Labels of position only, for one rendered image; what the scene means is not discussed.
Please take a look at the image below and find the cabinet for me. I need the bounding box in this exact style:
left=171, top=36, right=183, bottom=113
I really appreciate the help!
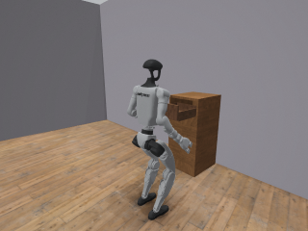
left=168, top=91, right=221, bottom=177

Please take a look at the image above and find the robot right upper arm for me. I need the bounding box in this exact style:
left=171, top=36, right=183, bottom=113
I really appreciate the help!
left=156, top=88, right=170, bottom=126

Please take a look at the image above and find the right robot foot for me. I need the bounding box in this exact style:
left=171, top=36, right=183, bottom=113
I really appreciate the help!
left=148, top=205, right=169, bottom=220

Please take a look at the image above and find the robot right forearm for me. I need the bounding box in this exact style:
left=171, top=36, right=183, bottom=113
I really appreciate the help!
left=162, top=116, right=184, bottom=143

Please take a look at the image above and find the robot right hand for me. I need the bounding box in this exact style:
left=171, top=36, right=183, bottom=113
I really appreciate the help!
left=178, top=137, right=193, bottom=154

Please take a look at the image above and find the robot left upper arm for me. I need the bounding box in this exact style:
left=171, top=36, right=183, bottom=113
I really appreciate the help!
left=127, top=86, right=140, bottom=116

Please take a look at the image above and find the humanoid robot head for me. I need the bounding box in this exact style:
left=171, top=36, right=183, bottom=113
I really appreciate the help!
left=141, top=59, right=163, bottom=88

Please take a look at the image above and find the drawer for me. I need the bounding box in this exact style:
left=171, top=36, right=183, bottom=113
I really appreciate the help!
left=165, top=102, right=196, bottom=122

